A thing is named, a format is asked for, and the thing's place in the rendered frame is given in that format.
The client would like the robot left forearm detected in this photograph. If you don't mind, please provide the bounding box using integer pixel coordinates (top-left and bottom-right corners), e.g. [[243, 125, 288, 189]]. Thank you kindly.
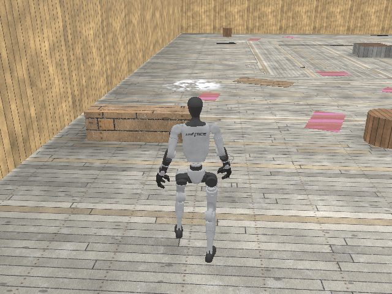
[[158, 149, 172, 176]]

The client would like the robot right upper arm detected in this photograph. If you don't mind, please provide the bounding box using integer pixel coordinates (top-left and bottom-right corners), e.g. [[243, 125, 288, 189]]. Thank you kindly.
[[208, 123, 226, 156]]

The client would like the left robot hand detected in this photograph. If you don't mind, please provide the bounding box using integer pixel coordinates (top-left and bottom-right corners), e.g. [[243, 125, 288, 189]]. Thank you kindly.
[[156, 173, 170, 189]]

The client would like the robot left upper arm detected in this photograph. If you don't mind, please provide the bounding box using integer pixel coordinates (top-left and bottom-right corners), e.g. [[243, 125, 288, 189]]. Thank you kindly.
[[166, 124, 183, 159]]

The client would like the right robot hand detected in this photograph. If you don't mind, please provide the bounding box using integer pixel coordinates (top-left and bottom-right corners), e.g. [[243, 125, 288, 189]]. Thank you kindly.
[[217, 167, 232, 179]]

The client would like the robot right forearm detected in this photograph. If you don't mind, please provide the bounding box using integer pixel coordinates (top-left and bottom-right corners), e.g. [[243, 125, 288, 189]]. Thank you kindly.
[[219, 147, 231, 169]]

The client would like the robot right thigh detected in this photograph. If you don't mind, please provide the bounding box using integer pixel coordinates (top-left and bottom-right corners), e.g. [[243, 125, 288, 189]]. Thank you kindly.
[[205, 172, 217, 222]]

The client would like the robot head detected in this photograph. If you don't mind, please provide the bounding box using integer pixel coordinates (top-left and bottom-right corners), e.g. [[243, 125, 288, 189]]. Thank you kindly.
[[185, 97, 206, 127]]

